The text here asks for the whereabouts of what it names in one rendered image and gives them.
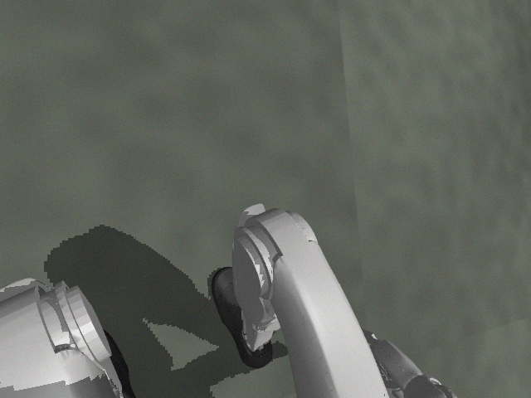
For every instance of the right robot hand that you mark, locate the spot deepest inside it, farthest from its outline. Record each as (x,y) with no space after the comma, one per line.
(393,364)

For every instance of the right robot arm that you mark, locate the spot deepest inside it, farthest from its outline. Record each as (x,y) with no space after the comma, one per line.
(426,386)

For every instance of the left robot foot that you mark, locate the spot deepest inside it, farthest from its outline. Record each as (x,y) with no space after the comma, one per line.
(120,367)

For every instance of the right robot foot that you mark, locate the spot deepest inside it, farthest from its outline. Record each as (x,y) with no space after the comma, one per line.
(230,314)

